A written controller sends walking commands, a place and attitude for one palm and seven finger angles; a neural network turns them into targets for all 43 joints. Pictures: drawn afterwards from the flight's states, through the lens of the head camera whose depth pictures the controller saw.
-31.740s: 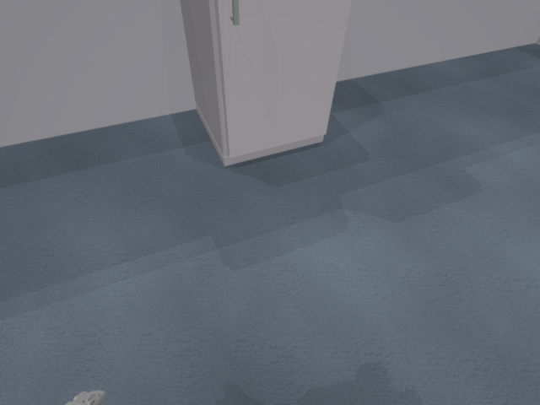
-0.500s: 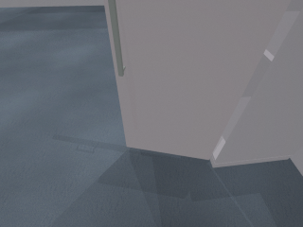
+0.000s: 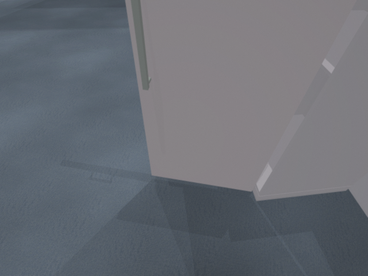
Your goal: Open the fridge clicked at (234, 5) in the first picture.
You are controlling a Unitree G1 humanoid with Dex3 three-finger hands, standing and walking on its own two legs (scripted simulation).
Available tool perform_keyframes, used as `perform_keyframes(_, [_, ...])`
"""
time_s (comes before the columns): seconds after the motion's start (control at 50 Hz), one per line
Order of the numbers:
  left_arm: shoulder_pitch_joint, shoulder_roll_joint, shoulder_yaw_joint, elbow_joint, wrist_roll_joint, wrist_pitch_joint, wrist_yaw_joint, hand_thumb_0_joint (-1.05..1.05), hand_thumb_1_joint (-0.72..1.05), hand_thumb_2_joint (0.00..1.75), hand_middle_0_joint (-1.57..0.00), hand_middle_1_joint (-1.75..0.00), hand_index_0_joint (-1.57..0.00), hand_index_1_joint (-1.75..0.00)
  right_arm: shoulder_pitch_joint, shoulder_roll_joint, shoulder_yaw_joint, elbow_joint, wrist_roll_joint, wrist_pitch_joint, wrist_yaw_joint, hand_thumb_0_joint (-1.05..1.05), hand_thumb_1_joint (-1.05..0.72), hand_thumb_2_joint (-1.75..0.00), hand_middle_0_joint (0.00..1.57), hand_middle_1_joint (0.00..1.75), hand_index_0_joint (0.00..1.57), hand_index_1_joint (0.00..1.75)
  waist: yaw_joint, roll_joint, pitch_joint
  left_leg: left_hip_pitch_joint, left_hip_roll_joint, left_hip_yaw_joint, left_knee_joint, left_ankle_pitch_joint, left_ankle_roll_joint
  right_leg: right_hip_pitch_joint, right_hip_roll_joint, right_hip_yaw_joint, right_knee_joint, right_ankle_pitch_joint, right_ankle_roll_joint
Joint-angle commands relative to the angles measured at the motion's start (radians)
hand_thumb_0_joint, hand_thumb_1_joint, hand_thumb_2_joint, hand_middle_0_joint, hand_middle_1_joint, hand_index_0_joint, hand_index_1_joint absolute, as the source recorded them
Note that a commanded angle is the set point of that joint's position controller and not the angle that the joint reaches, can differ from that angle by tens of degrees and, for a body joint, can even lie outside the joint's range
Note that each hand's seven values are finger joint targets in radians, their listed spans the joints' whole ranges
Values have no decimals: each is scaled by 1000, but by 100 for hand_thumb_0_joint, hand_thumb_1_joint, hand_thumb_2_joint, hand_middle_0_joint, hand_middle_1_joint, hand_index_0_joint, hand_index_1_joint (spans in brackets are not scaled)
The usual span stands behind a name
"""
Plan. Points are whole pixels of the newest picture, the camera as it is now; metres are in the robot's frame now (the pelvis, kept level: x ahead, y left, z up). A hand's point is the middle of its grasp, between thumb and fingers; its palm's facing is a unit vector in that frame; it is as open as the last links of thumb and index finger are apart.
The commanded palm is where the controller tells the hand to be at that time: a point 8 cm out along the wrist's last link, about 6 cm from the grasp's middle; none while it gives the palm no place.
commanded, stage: look to check the result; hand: left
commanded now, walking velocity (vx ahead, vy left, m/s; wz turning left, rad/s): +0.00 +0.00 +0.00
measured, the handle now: (142, 37) +0.72 +0.17 +0.17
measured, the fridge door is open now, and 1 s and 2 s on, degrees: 73 73 73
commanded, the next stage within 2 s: stand and wait in 0.38 s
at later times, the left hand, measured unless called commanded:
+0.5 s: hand out of the picture +0.09 +0.23 -0.16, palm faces -0.03 -0.95 -0.32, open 7.4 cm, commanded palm none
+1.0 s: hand out of the picture +0.09 +0.23 -0.16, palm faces -0.04 -0.94 -0.33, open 7.4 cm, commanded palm none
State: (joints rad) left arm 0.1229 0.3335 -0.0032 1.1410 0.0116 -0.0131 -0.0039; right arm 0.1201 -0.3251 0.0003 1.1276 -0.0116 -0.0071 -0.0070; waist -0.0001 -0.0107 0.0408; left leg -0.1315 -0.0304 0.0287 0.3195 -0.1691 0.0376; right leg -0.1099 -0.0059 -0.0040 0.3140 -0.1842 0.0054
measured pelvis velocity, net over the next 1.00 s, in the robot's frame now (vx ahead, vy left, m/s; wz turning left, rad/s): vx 0.02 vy -0.02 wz -0.01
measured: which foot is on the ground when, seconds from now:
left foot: down 0.00-1.00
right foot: down 0.00-1.00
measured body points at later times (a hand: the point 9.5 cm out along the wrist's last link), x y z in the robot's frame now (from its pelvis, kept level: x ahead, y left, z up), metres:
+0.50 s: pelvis +0.01 -0.01 +0.00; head +0.02 +0.00 +0.45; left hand +0.09 +0.28 -0.14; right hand +0.09 -0.30 -0.13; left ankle +0.00 +0.09 -0.75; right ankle -0.01 -0.12 -0.75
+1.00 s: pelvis +0.02 -0.02 +0.00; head +0.03 -0.02 +0.45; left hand +0.10 +0.28 -0.13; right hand +0.08 -0.31 -0.13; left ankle +0.00 +0.09 -0.75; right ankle -0.01 -0.12 -0.75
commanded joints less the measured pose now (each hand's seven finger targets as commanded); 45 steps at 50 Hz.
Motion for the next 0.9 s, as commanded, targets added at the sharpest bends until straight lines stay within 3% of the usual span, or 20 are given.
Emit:
perform_keyframes(0.0, [-42,189,37,-54,1,-23,13,0,90,90,-20,-30,-20,-30,-47,-209,-41,-56,-3,-25,-14,0,-90,-90,20,30,20,30,-7,20,-80,42,159,-129,-57,151,-6,-2,-122,95,-49,110,-42])
perform_keyframes(0.34, [-46,201,38,-60,2,-29,15,0,90,90,-20,-30,-20,-30,-61,-215,-40,-58,-1,-25,-14,0,-90,-90,20,30,20,30,-6,6,-93,66,160,-122,-51,210,-11,20,-127,96,-54,187,-45])
perform_keyframes(0.58, [-56,198,39,-61,-1,-27,15,0,90,90,-20,-30,-20,-30,-58,-214,-39,-55,-3,-25,-16,0,-90,-90,20,30,20,30,-7,28,-83,64,163,-115,-62,203,-16,29,-126,99,-57,188,-47])
perform_keyframes(0.88, [-59,203,38,-61,-2,-28,16,0,90,90,-20,-30,-20,-30,-53,-215,-38,-49,-3,-24,-16,0,-90,-90,20,30,20,30,-9,7,-94,73,165,-111,-58,193,-18,35,-125,109,-59,208,-49])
